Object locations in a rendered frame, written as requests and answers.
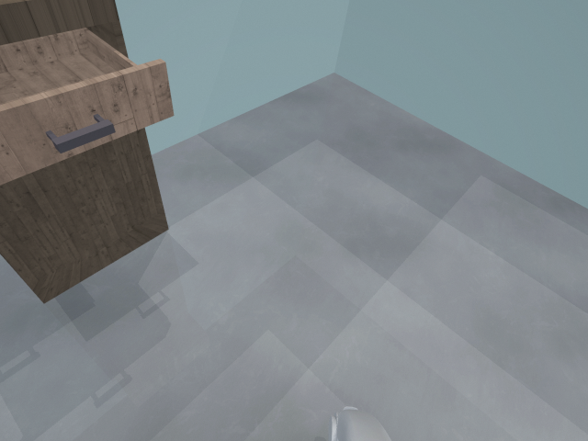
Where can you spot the cabinet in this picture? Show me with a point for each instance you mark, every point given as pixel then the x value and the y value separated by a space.
pixel 65 222

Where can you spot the drawer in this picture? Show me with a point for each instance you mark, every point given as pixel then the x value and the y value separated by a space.
pixel 58 83

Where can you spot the handle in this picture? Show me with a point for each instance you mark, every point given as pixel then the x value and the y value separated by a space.
pixel 83 136

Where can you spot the robot right thigh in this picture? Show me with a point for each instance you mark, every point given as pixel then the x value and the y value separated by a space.
pixel 355 425

